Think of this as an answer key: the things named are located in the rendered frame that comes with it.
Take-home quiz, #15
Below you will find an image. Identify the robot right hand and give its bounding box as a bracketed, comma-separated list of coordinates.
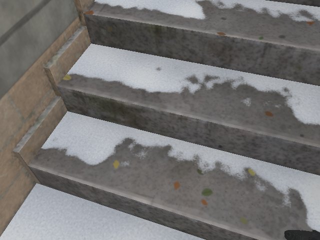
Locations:
[284, 230, 320, 240]

